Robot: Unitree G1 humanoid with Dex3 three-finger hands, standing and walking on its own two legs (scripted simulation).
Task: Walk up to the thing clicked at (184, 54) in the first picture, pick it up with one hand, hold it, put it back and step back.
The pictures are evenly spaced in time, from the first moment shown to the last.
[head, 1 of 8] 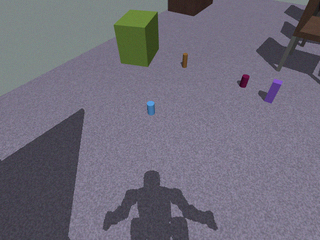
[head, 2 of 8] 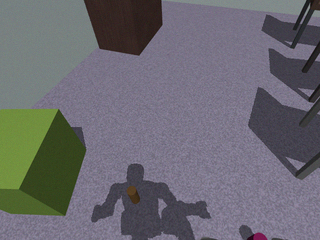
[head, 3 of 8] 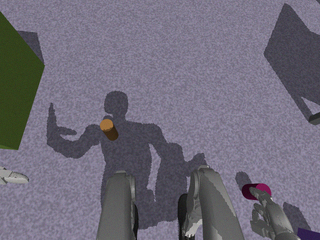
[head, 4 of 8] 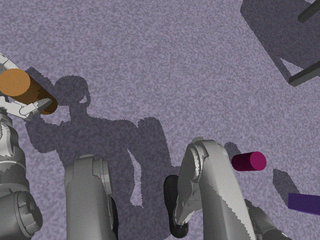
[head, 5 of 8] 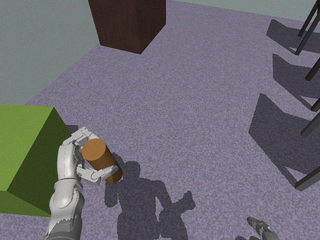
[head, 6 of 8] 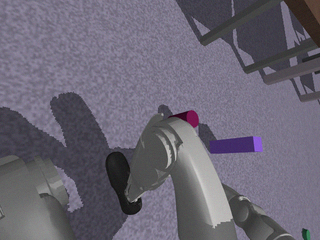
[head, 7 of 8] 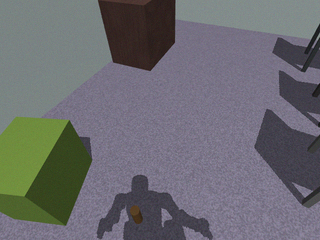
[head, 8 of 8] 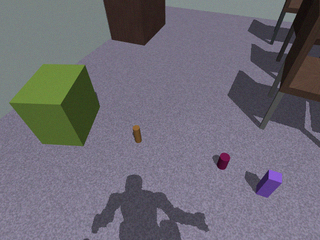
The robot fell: no
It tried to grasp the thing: yes
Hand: left
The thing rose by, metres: 0.69
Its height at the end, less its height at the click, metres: +0.00
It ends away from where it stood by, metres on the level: 0.03
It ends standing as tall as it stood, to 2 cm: yes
